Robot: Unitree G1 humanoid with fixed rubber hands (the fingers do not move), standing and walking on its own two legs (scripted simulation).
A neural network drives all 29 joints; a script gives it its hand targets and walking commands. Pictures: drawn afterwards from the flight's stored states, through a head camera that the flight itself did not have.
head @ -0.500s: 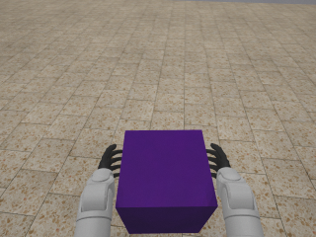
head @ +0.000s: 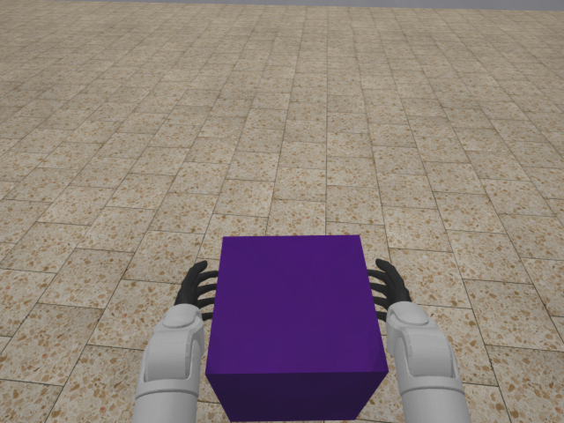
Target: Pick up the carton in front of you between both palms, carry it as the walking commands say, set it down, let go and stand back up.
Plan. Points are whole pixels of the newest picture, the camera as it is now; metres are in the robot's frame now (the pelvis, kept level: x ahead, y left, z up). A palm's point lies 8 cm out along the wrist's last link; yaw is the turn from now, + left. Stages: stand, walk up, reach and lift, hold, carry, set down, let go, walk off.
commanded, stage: carry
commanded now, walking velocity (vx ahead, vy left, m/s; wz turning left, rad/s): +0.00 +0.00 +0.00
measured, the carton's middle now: (292, 332) +0.29 +0.00 -0.04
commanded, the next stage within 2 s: hold in 1.32 s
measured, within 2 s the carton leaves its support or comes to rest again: neither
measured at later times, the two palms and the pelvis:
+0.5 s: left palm (186, 333) +0.25 +0.14 +0.04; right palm (408, 330) +0.25 -0.16 +0.04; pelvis -0.04 -0.01 +0.00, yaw +0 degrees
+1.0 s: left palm (192, 340) +0.24 +0.13 +0.04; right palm (417, 338) +0.24 -0.16 +0.04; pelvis -0.05 -0.01 +0.00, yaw +0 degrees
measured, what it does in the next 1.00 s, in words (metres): stands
